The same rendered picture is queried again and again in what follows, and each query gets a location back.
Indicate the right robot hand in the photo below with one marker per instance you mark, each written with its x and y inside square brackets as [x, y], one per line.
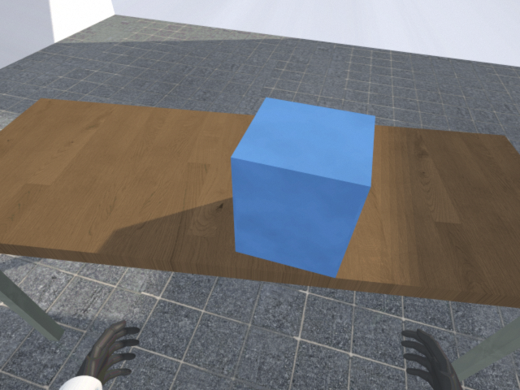
[441, 375]

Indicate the table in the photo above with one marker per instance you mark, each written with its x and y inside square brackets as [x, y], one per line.
[151, 188]

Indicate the carton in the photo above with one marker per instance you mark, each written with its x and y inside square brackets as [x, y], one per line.
[300, 177]

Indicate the left robot hand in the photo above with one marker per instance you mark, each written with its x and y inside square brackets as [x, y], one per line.
[99, 359]

